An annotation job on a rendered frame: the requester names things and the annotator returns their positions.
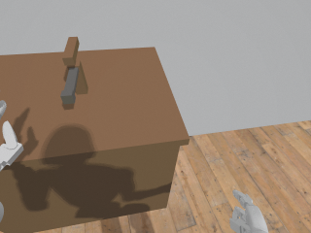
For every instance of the counter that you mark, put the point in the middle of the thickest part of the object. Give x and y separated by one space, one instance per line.
111 153

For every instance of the left robot hand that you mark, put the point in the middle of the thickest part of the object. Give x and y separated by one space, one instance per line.
12 149

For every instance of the tap lever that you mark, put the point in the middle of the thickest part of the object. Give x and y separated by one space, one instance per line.
68 94

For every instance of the right robot hand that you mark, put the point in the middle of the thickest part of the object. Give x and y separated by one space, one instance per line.
247 221

